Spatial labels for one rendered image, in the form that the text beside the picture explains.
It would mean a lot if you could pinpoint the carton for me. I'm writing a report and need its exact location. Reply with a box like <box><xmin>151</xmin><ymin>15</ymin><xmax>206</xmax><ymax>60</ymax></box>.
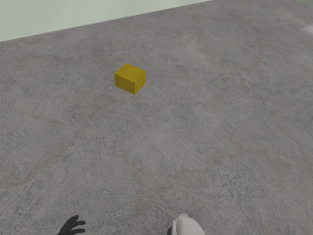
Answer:
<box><xmin>114</xmin><ymin>63</ymin><xmax>147</xmax><ymax>95</ymax></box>

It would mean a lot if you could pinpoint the left robot hand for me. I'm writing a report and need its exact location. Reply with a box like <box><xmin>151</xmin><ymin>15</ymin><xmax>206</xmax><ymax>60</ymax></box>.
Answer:
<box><xmin>58</xmin><ymin>215</ymin><xmax>86</xmax><ymax>235</ymax></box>

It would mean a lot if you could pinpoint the right robot thigh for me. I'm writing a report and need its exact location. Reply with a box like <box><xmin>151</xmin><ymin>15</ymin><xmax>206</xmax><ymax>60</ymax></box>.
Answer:
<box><xmin>171</xmin><ymin>216</ymin><xmax>205</xmax><ymax>235</ymax></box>

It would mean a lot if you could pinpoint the robot right shin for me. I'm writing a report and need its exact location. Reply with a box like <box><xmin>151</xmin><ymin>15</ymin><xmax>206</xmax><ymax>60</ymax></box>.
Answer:
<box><xmin>177</xmin><ymin>213</ymin><xmax>189</xmax><ymax>218</ymax></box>

